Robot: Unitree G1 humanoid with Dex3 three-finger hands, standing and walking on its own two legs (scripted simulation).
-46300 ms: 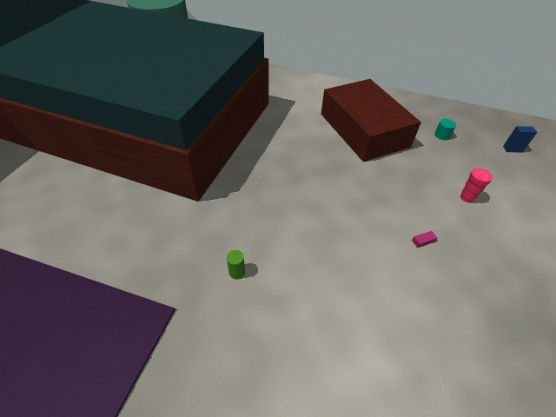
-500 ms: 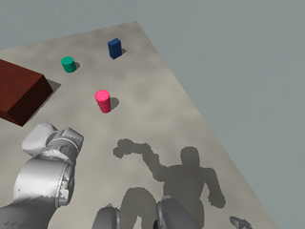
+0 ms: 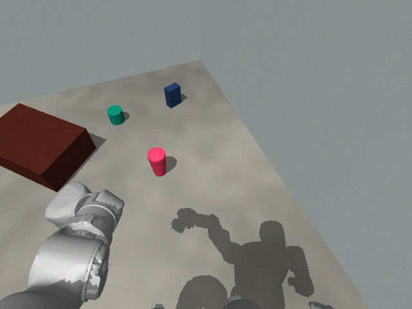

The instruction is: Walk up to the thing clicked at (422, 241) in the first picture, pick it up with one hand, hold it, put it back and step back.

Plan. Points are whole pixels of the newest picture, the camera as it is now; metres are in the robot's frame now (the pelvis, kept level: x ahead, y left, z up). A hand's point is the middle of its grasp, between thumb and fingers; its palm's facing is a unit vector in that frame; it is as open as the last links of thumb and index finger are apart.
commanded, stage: hold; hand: left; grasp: from above
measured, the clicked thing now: (92, 217) +0.35 +0.24 -0.10
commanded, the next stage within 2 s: crouch in 1.88 s
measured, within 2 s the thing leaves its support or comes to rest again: neither
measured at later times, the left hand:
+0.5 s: hand (83, 206) +0.35 +0.24 -0.03, palm faces -0.17 -0.39 -0.90, open 7.5 cm
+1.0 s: hand (82, 198) +0.36 +0.23 -0.01, palm faces -0.17 -0.40 -0.90, open 7.6 cm
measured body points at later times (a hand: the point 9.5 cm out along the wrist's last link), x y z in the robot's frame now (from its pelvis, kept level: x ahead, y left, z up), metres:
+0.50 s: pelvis +0.02 +0.00 +0.02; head +0.06 -0.01 +0.47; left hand +0.36 +0.25 +0.02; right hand +0.12 -0.25 -0.11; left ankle +0.02 +0.13 -0.69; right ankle +0.03 -0.10 -0.69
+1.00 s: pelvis +0.04 +0.00 +0.03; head +0.06 -0.01 +0.48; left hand +0.37 +0.25 +0.04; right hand +0.15 -0.26 -0.10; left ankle +0.02 +0.13 -0.69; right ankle +0.03 -0.10 -0.69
